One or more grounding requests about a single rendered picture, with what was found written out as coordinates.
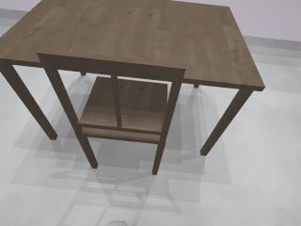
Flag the chair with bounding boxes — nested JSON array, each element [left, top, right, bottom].
[[36, 48, 186, 175]]

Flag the table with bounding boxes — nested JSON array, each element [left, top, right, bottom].
[[0, 0, 265, 156]]

